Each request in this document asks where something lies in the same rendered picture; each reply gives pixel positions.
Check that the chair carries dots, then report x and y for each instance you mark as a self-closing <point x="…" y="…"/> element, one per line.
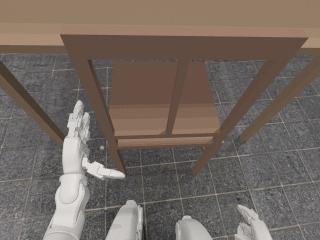
<point x="170" y="104"/>

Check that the left robot forearm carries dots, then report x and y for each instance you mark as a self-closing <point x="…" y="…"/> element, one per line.
<point x="71" y="198"/>

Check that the left robot hand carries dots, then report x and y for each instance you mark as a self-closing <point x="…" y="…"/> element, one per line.
<point x="75" y="147"/>

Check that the left robot shin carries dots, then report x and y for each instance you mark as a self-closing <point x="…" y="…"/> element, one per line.
<point x="138" y="234"/>

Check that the table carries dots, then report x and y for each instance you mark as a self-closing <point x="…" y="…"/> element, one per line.
<point x="34" y="26"/>

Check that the right robot hand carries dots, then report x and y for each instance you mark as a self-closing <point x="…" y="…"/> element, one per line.
<point x="257" y="230"/>

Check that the robot right thigh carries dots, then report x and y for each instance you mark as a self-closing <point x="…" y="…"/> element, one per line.
<point x="191" y="229"/>

